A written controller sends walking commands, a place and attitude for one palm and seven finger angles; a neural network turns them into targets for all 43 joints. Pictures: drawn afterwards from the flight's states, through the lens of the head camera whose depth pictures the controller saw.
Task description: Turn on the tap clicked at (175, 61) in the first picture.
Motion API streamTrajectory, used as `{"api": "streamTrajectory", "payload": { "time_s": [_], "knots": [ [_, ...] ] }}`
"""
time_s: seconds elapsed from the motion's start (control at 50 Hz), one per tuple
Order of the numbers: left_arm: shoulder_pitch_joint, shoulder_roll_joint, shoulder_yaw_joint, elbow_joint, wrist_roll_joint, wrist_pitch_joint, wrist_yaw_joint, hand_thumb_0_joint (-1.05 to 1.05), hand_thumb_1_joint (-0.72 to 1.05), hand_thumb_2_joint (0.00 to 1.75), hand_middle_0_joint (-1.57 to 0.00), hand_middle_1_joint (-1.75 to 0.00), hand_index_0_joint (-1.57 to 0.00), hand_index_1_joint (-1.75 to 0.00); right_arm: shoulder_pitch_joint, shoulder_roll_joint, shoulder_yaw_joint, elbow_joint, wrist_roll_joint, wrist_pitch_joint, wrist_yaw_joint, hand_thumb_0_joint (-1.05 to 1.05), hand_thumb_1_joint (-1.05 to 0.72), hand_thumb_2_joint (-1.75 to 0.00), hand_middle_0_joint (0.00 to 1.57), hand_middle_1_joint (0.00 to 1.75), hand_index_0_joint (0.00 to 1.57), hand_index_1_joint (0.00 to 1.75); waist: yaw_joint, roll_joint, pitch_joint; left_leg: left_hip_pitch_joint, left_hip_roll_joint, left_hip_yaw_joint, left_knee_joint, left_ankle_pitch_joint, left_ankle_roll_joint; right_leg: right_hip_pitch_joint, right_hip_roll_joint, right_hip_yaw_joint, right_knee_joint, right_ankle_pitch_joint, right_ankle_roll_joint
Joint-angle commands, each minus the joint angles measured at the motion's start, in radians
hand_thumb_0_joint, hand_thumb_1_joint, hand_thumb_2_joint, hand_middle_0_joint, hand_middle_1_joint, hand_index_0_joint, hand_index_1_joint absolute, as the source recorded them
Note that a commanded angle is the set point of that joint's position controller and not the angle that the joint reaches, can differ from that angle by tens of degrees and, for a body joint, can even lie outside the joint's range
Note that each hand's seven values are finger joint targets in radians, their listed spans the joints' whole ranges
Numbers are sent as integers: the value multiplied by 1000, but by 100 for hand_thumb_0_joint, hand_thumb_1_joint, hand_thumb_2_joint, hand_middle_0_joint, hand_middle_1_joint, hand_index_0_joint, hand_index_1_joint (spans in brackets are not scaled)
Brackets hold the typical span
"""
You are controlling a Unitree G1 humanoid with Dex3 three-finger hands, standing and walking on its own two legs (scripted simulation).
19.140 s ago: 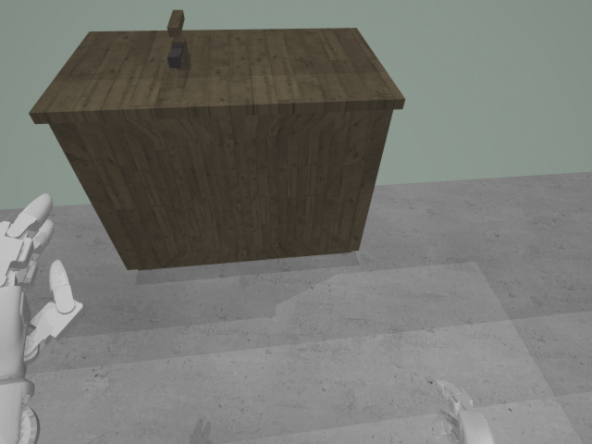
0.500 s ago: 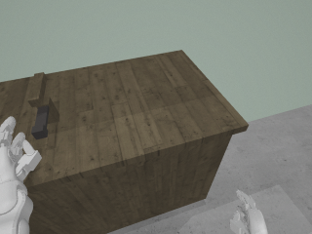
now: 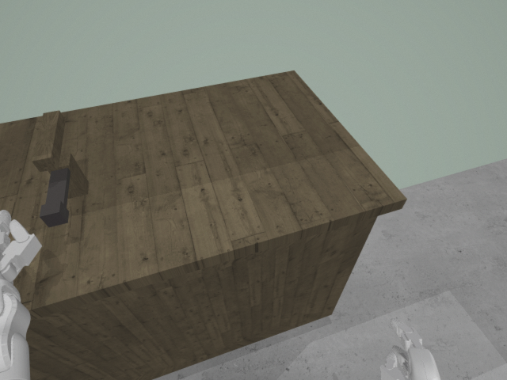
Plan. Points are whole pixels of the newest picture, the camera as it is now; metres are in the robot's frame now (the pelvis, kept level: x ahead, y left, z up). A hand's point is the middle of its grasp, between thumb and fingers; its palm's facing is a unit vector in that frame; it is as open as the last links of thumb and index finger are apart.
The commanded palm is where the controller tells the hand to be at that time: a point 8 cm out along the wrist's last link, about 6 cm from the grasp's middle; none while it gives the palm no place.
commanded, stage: reach beside the lever's end, fingers flat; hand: left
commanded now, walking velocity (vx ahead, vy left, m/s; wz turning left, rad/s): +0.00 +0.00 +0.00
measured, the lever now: (54, 214) +0.31 +0.36 +0.10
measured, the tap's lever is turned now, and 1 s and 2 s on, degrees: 0 0 8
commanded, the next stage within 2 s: push the lever round in 0.86 s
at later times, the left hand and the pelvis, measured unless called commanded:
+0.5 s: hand (22, 224) +0.29 +0.40 +0.09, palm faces +0.65 -0.75 -0.12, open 7.8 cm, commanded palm +0.24 +0.43 +0.09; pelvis +0.00 +0.00 -0.01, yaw +0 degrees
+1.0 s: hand (20, 232) +0.28 +0.40 +0.08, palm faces +0.65 -0.75 -0.11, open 7.8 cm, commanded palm +0.24 +0.42 +0.09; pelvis +0.01 +0.02 -0.01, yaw +0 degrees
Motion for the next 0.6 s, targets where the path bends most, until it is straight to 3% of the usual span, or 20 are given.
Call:
{"api": "streamTrajectory", "payload": {
  "time_s": [0.0, 0.08, 0.1, 0.14, 0.16, 0.2, 0.22, 0.24, 0.34, 0.36, 0.38, 0.46, 0.48, 0.54, 0.58],
  "knots": [
    [-270, 316, 97, -149, 1, -97, -28, 0, 90, 90, -16, -18, -16, -18, -69, -135, -48, -139, -4, -56, -13, 0, -90, -90, 20, 30, 20, 30, -21, 53, -187, 55, -25, -5, -68, 188, 31, 34, 2, 50, -78, 216, 8],
    [-279, 366, 140, -69, 1, -125, -50, 0, 90, 90, -16, -17, -16, -17, -38, -144, -56, -137, -5, -51, -10, 0, -90, -90, 20, 30, 20, 30, -16, 28, -211, 35, -26, -7, -52, 203, 35, 42, 5, 50, -66, 241, 11],
    [-306, 369, 130, -70, 1, -134, -59, 0, 90, 90, -16, -17, -16, -17, -36, -147, -55, -137, -5, -50, -9, 0, -90, -90, 20, 30, 20, 30, -25, 43, -214, 38, -25, -5, -47, 213, 36, 39, 4, 51, -63, 254, 11],
    [-263, 409, 179, -22, 5, -142, -64, 0, 90, 90, -15, -16, -15, -16, -22, -149, -59, -133, -4, -45, -5, 0, -90, -90, 20, 30, 20, 30, -10, 58, -217, 28, -25, -5, -40, 233, 37, 47, 5, 52, -57, 272, 10],
    [-301, 403, 162, -25, 4, -148, -71, 0, 90, 90, -15, -16, -15, -16, -16, -150, -58, -135, -4, -42, -4, 0, -90, -90, 20, 30, 20, 30, -21, 64, -224, 25, -26, -7, -38, 234, 36, 41, 5, 52, -53, 277, 11],
    [-274, 420, 187, 35, -8, -151, -84, 0, 90, 90, -15, -15, -15, -15, -3, -156, -64, -135, -3, -38, -3, 0, -90, -90, 20, 30, 20, 30, -18, 10, -212, -2, -25, -6, -36, 209, 39, 35, 9, 51, -57, 256, 15],
    [-299, 426, 186, 61, -12, -152, -91, 0, 90, 90, -15, -15, -15, -15, 0, -159, -62, -134, -2, -33, -4, 0, -90, -90, 20, 30, 20, 30, -30, -4, -193, -20, -28, -5, -32, 187, 41, 17, 8, 53, -60, 239, 19],
    [-340, 462, 209, 74, -2, -162, -90, 0, 90, 90, -15, -15, -15, -15, 1, -158, -61, -125, 1, -28, -7, 0, -90, -90, 20, 30, 20, 30, -31, 21, -183, -23, -25, -6, -30, 180, 41, 9, 6, 55, -59, 229, 18],
    [-414, 520, 223, 114, 19, -206, -112, 0, 90, 90, -15, -15, -15, -15, 33, -166, -65, -121, -6, -20, -7, 0, -90, -90, 20, 30, 20, 30, -40, 91, -229, -18, -25, -6, -12, 185, 44, -7, 10, 62, -41, 222, 14],
    [-443, 527, 218, 134, 22, -215, -117, 0, 90, 90, -15, -15, -15, -15, 47, -169, -65, -119, -8, -17, -6, 0, -90, -90, 20, 30, 20, 30, -50, 68, -232, -22, -24, -12, -11, 183, 44, -15, 13, 57, -35, 218, 14],
    [-437, 501, 195, 157, 19, -219, -129, 0, 90, 90, -15, -15, -15, -15, 52, -170, -66, -119, -8, -16, -6, 0, -90, -90, 20, 30, 20, 30, -53, 72, -234, -23, -25, -9, -6, 174, 45, -26, 15, 60, -37, 210, 15],
    [-457, 545, 222, 222, 15, -235, -157, 0, 90, 90, -15, -15, -15, -15, 77, -180, -69, -115, -6, -4, -4, 0, -90, -90, 20, 30, 20, 30, -54, 63, -247, -39, -23, -14, 3, 183, 46, -32, 16, 57, -27, 218, 15],
    [-433, 509, 193, 218, 10, -236, -166, 0, 90, 90, -15, -15, -15, -15, 76, -177, -69, -125, -6, -4, -1, 0, -90, -90, 20, 30, 20, 30, -46, 75, -258, -34, -24, -13, 0, 181, 45, -27, 17, 57, -28, 214, 14],
    [-414, 515, 208, 195, 11, -241, -157, 0, 90, 90, -15, -15, -15, -15, 78, -176, -71, -127, -6, -2, 3, 0, -90, -90, 20, 30, 20, 30, -40, 94, -263, -15, -17, -23, 0, 214, 44, -33, 20, 53, -23, 225, 10],
    [-369, 498, 212, 181, 3, -242, -147, 0, 90, 90, -15, -15, -15, -15, 84, -176, -76, -135, -9, -1, 8, 0, -90, -90, 20, 30, 20, 30, -31, 60, -281, -18, -14, -27, -7, 221, 41, -19, 22, 46, -19, 228, 11]
  ]
}}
